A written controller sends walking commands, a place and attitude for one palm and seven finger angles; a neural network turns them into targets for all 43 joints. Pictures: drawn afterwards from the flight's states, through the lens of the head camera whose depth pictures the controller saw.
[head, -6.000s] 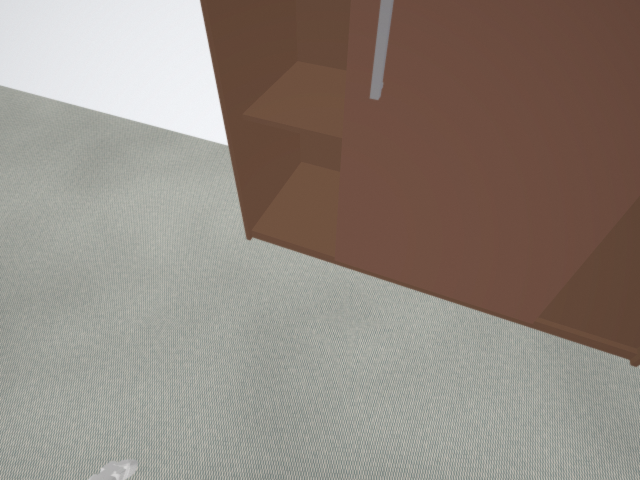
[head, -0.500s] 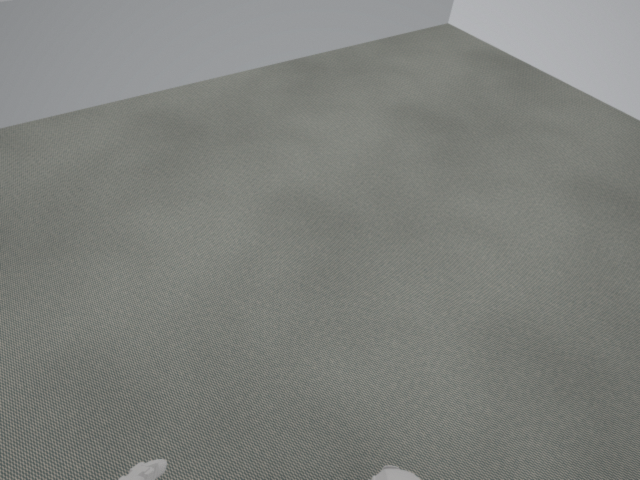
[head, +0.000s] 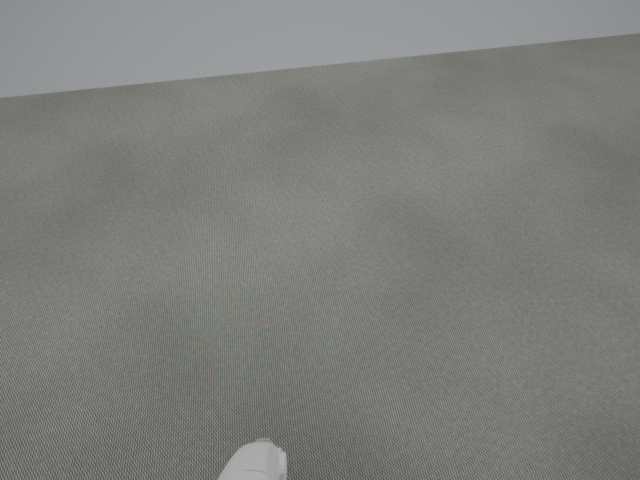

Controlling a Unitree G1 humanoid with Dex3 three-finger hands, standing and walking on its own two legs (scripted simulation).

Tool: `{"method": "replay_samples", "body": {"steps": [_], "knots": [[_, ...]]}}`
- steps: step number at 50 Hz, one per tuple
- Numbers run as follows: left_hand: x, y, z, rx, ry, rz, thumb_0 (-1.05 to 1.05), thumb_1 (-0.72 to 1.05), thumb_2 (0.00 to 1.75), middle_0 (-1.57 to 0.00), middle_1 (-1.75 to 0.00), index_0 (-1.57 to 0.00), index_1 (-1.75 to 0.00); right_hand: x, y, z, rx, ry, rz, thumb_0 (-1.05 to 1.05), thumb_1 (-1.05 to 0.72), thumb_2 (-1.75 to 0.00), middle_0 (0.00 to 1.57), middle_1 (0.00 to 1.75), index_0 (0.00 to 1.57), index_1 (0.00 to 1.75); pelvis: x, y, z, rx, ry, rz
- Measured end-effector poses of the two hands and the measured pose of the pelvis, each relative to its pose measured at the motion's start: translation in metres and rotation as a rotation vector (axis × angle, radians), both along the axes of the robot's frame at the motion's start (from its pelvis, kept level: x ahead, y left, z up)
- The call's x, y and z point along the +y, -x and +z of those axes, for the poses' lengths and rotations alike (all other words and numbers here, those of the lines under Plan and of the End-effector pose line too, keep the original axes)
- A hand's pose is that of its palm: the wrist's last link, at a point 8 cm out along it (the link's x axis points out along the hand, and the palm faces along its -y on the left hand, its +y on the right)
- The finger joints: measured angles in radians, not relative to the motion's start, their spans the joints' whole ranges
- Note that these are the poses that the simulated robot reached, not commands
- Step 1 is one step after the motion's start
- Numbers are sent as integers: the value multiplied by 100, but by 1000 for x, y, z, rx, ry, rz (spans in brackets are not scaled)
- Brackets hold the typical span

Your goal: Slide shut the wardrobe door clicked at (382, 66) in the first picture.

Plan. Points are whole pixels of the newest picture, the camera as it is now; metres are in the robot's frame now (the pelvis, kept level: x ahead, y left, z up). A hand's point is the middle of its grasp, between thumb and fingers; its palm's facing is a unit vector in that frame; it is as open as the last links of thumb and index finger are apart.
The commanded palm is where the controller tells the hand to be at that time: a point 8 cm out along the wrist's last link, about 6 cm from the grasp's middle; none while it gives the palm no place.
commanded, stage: turn to face it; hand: right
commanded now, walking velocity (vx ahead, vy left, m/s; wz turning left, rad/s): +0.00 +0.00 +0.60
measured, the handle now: out of the picture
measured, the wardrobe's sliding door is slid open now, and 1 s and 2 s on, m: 0.38 0.38 0.38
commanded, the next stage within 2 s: none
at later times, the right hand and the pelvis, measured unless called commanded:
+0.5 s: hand (441, 469) +0.17 -0.15 -0.18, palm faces +0.11 +0.98 -0.14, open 7.3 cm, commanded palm none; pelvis +0.07 +0.02 -0.01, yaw -6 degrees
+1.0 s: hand out of the picture +0.11 -0.20 -0.15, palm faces +0.38 +0.88 -0.27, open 7.4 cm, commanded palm none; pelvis +0.07 +0.04 +0.00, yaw -21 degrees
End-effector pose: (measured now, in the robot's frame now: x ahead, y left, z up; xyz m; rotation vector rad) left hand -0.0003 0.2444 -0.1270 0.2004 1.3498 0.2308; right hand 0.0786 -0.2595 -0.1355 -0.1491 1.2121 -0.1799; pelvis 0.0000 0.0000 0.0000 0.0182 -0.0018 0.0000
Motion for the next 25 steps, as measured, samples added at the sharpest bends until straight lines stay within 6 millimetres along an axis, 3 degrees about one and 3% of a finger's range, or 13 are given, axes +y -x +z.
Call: {"method": "replay_samples", "body": {"steps": [7,10,14,18,22,25], "knots": [[12,28,-31,105,67,154,0,91,90,-20,-30,-20,-30,51,-104,-3,-104,21,195,0,-91,-90,20,30,20,29,23,-35,-20,14,21,77],[15,22,-37,139,88,174,0,91,90,-20,-30,-20,-30,72,-125,1,-151,18,219,0,-91,-90,20,30,20,29,31,-44,-20,6,13,72],[13,-7,-33,110,110,146,0,91,90,-19,-30,-20,-30,90,-128,7,-158,-7,195,0,-91,-90,20,30,20,29,35,-57,-11,-1,13,48],[8,-45,-27,55,120,89,0,91,90,-19,-30,-20,-30,94,-120,6,-142,-41,141,0,-90,-90,20,30,20,30,34,-64,-6,-2,13,0],[5,-81,-22,22,94,5,1,92,90,-20,-30,-20,-30,80,-100,-3,-120,-64,50,0,-90,-90,20,30,21,30,26,-68,-7,-4,5,-55],[5,-108,-18,-3,53,-65,1,93,90,-20,-30,-20,-30,57,-81,-17,-100,-65,-34,-1,-90,-90,21,30,21,30,16,-70,-13,-3,-9,-101]]}}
